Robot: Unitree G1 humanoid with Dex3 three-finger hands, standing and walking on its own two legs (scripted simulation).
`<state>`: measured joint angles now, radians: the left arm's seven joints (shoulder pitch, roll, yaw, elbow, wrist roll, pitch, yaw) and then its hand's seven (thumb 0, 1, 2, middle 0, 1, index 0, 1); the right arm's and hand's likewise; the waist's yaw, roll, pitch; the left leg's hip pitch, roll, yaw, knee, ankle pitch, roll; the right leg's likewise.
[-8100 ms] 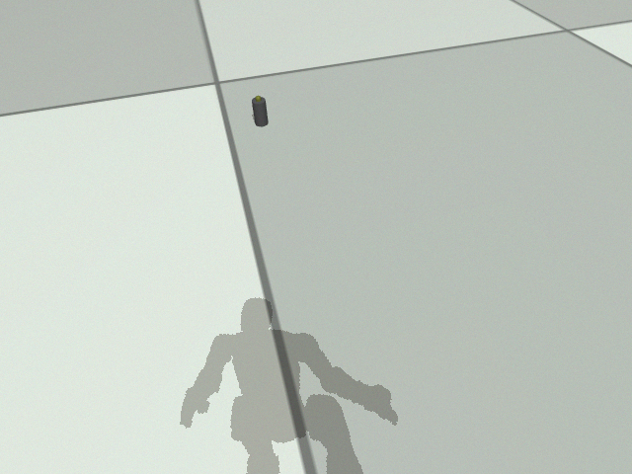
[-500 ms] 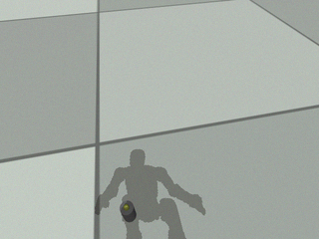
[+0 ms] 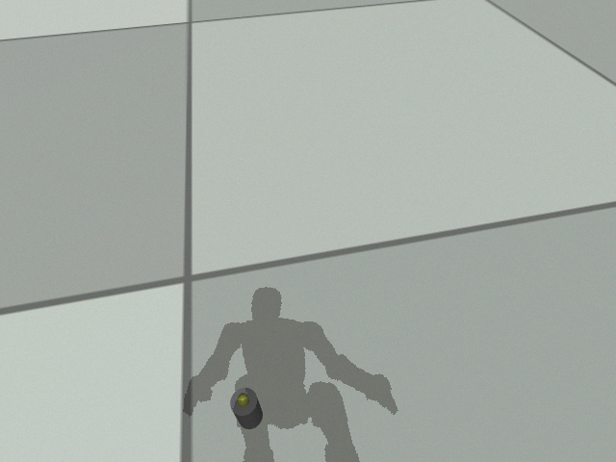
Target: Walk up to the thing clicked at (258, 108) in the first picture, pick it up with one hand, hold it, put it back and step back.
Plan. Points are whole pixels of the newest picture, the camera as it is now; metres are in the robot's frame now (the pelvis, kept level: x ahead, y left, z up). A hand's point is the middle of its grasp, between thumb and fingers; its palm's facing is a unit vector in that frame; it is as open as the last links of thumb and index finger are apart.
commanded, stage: stand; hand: left
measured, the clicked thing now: (246, 407) +0.39 +0.21 -0.70
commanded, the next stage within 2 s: go down in 0.84 s
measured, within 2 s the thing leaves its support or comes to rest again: neither
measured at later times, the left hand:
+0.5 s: hand out of the picture +0.08 +0.26 -0.16, palm faces -0.03 -0.94 -0.35, open 7.4 cm
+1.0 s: hand out of the picture +0.09 +0.25 -0.16, palm faces +0.00 -0.94 -0.34, open 7.6 cm
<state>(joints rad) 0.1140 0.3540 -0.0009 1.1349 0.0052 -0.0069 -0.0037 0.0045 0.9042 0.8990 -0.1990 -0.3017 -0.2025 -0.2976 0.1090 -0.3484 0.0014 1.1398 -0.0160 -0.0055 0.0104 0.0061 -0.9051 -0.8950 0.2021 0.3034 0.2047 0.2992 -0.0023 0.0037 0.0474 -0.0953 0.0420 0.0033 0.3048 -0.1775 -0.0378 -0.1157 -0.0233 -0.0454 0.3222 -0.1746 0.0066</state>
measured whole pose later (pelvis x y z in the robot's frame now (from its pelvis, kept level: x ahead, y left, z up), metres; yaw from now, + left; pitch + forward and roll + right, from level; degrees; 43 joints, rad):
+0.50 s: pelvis +0.00 +0.00 +0.00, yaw +0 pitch -2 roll +0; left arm 0.11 0.36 0.00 1.13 0.01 -0.01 0.00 0.00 0.90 0.90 -0.20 -0.30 -0.20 -0.30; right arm 0.11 -0.35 0.00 1.13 -0.02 -0.01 0.01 0.01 -0.90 -0.89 0.20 0.30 0.20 0.30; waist 0.00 0.00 0.04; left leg -0.09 0.04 0.01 0.30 -0.18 -0.04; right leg -0.11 -0.02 -0.04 0.32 -0.18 0.01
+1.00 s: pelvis +0.01 +0.00 +0.00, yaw +0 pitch +0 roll +0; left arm 0.12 0.34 0.01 1.08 -0.01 -0.01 0.01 0.01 0.88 0.88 -0.19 -0.28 -0.19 -0.27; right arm 0.15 -0.35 0.00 1.05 0.01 -0.01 -0.01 0.01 -0.91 -0.90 0.20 0.30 0.20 0.30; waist -0.01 0.00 0.04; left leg -0.13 0.04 0.00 0.34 -0.20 -0.03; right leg -0.15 -0.03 -0.04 0.35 -0.20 0.01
